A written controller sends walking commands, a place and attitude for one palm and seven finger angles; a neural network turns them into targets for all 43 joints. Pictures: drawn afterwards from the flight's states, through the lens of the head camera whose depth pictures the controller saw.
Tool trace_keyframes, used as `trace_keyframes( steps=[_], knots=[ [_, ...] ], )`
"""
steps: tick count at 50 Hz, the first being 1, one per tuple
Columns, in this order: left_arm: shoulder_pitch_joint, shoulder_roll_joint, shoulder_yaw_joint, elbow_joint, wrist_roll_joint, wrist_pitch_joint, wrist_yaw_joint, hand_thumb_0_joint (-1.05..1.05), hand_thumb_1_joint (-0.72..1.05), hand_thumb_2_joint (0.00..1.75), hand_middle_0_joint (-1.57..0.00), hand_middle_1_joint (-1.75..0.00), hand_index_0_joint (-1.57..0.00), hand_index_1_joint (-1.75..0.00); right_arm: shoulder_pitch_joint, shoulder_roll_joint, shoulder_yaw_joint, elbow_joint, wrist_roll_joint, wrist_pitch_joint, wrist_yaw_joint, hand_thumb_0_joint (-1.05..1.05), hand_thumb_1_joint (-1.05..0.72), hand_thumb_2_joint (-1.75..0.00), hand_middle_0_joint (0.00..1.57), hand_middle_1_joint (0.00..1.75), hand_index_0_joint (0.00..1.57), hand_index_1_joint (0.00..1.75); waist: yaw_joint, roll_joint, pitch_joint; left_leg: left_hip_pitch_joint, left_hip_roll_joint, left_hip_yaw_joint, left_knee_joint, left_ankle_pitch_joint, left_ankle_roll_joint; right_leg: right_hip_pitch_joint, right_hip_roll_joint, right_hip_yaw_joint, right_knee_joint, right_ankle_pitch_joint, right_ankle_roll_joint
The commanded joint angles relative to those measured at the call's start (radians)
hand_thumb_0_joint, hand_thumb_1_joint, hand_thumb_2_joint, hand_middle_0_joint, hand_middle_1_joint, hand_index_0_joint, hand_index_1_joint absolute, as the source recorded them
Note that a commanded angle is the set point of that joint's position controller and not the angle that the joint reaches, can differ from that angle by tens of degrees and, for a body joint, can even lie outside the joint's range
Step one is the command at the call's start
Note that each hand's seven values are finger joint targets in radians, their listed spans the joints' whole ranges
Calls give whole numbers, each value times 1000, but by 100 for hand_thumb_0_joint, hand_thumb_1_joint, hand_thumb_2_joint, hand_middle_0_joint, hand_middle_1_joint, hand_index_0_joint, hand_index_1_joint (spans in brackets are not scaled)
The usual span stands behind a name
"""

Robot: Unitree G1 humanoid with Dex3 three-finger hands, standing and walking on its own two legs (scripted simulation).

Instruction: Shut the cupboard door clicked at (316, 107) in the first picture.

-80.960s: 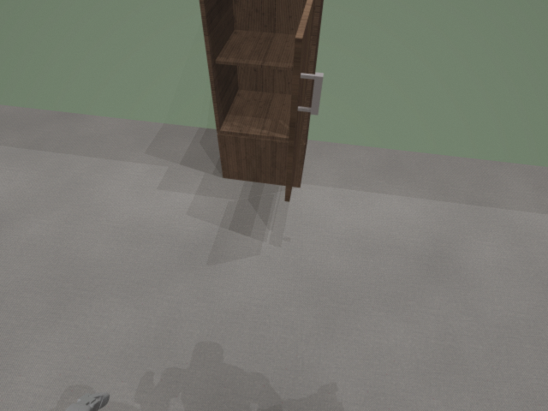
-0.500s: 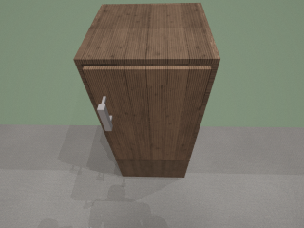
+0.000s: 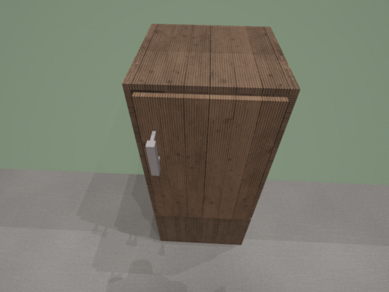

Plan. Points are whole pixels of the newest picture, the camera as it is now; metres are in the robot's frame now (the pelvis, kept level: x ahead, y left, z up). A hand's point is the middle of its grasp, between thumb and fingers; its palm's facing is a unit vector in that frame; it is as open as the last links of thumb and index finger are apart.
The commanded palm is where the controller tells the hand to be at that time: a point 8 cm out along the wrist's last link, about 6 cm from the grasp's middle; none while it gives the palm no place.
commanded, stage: come to a stop and stand still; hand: left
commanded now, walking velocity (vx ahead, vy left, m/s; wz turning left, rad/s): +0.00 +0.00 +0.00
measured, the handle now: (154, 153) +0.47 +0.15 -0.01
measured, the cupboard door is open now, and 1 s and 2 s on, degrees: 0 0 0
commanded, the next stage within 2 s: look again from close up in 0.36 s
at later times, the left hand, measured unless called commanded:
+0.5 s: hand out of the picture +0.01 +0.20 -0.15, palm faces -0.03 -0.97 -0.25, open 7.4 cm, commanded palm none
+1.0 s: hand out of the picture +0.01 +0.19 -0.15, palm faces -0.03 -0.96 -0.27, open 7.4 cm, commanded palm none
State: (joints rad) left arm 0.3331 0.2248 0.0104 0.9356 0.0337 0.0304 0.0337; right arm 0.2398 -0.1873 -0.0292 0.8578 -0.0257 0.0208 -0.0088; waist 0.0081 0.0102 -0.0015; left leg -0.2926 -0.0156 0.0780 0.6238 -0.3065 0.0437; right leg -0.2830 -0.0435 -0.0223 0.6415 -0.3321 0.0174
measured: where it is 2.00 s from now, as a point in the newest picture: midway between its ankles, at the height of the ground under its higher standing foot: outside the picture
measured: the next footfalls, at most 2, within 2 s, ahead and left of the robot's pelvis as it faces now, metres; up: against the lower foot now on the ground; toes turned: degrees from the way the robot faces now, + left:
none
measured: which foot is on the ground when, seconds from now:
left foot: down 0.00-1.00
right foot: down 0.00-1.00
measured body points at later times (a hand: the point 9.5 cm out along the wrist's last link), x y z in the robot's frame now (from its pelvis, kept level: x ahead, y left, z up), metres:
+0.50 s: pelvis -0.02 +0.00 +0.01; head -0.03 +0.00 +0.46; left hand +0.01 +0.25 -0.13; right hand -0.01 -0.25 -0.14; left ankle +0.02 +0.09 -0.72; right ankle +0.01 -0.13 -0.72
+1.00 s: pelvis -0.02 -0.01 +0.02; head -0.02 -0.02 +0.47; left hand +0.01 +0.24 -0.13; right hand +0.01 -0.27 -0.14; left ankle +0.02 +0.09 -0.72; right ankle +0.01 -0.13 -0.72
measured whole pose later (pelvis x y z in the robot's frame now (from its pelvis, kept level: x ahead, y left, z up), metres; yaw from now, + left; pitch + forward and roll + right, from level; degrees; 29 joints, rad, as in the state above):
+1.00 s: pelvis -0.02 -0.01 +0.02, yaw +0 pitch -2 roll +0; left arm 0.25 0.23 -0.01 1.08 0.02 -0.02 0.02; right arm 0.23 -0.24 -0.01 1.11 -0.01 -0.01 0.00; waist -0.01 0.01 0.03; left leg -0.19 0.00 0.07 0.39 -0.16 0.02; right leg -0.19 -0.02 -0.03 0.41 -0.19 0.00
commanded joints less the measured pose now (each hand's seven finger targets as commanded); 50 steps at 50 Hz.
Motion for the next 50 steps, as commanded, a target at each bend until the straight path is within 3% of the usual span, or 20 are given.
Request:
trace_keyframes(
  steps=[1, 3, 6, 11, 25, 41, 50],
  knots=[
    [-4, 105, 18, -90, -10, -27, 14, 0, 90, 90, -20, -30, -20, -30, 24, -144, -31, -48, 8, -36, -9, 0, -90, -90, 20, 30, 20, 30, -6, 51, 7, 20, 164, -185, -212, 216, 25, -26, -9, 28, -89, 105, -31],
    [13, 95, 15, -76, -11, -27, 14, 0, 90, 90, -20, -30, -20, -30, 17, -148, -28, -32, 9, -40, -11, 0, -90, -90, 20, 30, 20, 30, 5, 52, 7, 16, 167, -179, -226, 243, 28, 9, -9, 24, -98, 111, -27],
    [12, 97, 14, -58, -11, -28, 12, 0, 90, 90, -20, -30, -20, -30, 13, -144, -27, -11, 9, -40, -10, 0, -90, -90, 20, 30, 20, 30, 3, 29, 40, -7, 152, -174, -269, 83, 17, 13, -22, 39, -137, 109, -28],
    [-4, 104, 16, -41, -9, -33, 9, 0, 90, 90, -20, -30, -20, -30, 19, -150, -27, 30, 9, -41, -6, 0, -90, -90, 20, 30, 20, 30, -4, 2, 62, -16, 139, -170, -315, -55, 7, 15, -35, 57, -183, 92, -33],
    [-30, 132, 12, 35, -12, -52, 5, 0, 90, 90, -20, -30, -20, -30, 33, -168, -20, 134, 16, -47, -4, 0, -90, -90, 20, 30, 20, 30, -15, -5, 45, 47, 126, -147, -321, -28, -9, 24, -67, 99, -280, 70, -42],
    [-62, 162, 9, 86, -14, -60, 1, 0, 90, 90, -20, -30, -20, -30, 14, -190, -14, 199, 18, -42, -1, 0, -90, -90, 20, 30, 20, 30, -20, -26, 81, 72, 124, -139, -333, -23, -22, 0, -75, 119, -350, -3, -42],
    [-80, 170, 8, 94, -16, -63, 1, 0, 90, 90, -20, -30, -20, -30, -6, -194, -9, 213, 19, -45, -2, 0, -90, -90, 20, 30, 20, 30, -16, -24, 57, 94, 127, -136, -334, 55, -23, 44, -79, 112, -350, 75, -43]
  ],
)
